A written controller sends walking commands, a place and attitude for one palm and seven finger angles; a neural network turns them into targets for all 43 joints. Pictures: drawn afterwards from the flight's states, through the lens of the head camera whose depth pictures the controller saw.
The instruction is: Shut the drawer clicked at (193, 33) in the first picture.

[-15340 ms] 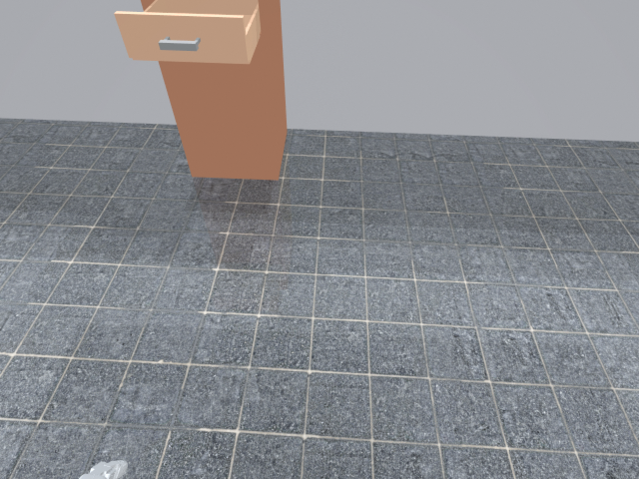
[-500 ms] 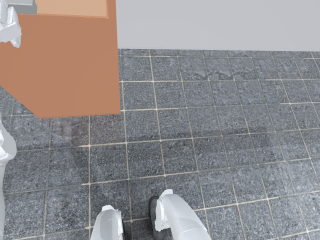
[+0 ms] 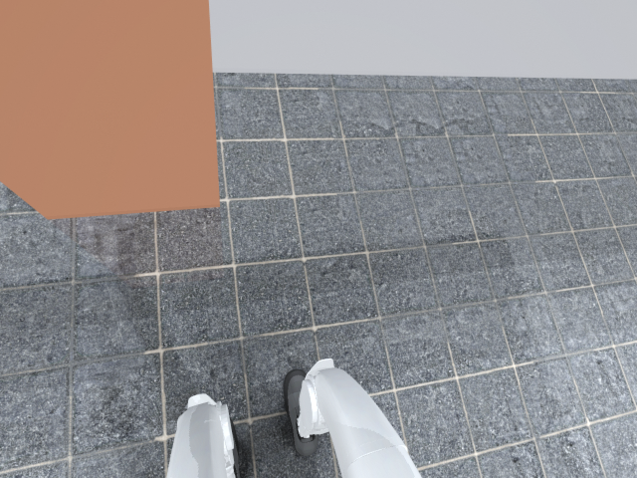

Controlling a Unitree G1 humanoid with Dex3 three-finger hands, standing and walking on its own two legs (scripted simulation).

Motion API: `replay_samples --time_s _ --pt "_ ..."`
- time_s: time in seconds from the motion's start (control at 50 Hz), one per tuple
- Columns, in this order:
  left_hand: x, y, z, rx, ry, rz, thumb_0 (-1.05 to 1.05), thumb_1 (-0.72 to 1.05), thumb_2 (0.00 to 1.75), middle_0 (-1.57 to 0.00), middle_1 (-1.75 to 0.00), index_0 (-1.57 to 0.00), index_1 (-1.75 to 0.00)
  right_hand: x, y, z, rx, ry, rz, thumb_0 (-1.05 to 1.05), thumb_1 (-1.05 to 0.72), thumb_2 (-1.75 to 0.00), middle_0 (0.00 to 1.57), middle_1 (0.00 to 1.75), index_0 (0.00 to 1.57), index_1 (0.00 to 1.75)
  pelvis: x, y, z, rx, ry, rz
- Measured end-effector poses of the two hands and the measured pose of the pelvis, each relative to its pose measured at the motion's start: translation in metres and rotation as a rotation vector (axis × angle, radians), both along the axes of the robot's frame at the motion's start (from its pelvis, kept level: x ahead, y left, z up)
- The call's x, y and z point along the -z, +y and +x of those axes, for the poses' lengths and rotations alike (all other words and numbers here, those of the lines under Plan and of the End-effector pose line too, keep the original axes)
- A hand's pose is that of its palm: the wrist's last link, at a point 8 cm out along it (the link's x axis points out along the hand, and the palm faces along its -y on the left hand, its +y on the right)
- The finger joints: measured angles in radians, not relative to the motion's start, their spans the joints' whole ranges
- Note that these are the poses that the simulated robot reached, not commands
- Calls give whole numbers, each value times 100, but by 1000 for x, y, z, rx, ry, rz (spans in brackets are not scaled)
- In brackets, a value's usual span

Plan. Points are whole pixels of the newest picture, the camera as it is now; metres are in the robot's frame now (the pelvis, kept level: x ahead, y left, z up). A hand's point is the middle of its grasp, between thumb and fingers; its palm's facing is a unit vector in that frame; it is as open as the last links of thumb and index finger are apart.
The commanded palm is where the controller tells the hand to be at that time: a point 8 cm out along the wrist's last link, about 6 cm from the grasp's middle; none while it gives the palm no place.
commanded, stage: pull the fist back off the drawer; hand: left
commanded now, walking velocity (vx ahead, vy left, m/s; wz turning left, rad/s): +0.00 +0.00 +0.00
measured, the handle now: out of the picture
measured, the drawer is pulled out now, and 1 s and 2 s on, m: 0.00 0.00 0.00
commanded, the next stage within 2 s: draw the hand back to the body in 0.60 s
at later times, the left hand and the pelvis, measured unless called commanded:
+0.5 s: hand out of the picture +0.60 +0.21 +0.10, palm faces -0.02 -1.00 -0.02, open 3.3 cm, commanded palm +0.57 +0.24 +0.10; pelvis +0.03 +0.01 +0.02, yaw -1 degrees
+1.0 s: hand out of the picture +0.51 +0.22 +0.13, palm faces +0.00 -1.00 -0.04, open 3.3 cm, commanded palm +0.47 +0.26 +0.14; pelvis +0.08 +0.00 +0.06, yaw -1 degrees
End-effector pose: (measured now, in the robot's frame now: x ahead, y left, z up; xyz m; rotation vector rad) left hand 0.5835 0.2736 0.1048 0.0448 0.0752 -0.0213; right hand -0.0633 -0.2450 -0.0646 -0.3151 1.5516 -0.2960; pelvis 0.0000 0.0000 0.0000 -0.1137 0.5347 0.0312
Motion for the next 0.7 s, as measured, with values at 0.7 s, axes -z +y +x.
replay_samples --time_s 0.7 --pt "3 -13 -12 -17 -18 -20 2 89 90 -140 -160 -140 -160 -14 -3 75 23 -65 64 0 -90 -90 20 30 20 30 -32 5 49 36 -76 30"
